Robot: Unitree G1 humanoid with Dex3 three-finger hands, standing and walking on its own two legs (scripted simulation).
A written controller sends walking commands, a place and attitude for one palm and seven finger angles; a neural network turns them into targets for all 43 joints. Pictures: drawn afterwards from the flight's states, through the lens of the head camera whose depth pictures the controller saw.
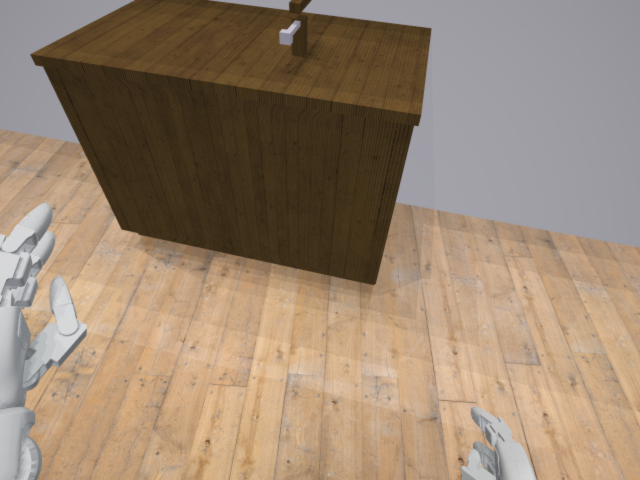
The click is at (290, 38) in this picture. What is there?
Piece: tap's lever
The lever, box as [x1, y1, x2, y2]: [279, 29, 292, 44]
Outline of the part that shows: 282,29 279,32 280,43 290,44 292,42 292,30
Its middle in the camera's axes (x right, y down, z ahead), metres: -0.09 -0.51 +0.98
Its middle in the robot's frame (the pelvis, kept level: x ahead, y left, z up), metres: +1.08 +0.16 +0.11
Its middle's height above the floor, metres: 0.88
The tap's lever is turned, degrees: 0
